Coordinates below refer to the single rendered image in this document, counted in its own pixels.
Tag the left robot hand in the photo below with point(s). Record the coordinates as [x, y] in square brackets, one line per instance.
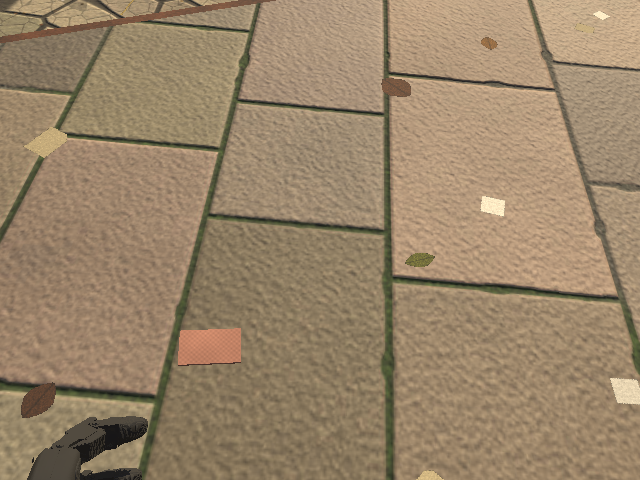
[83, 442]

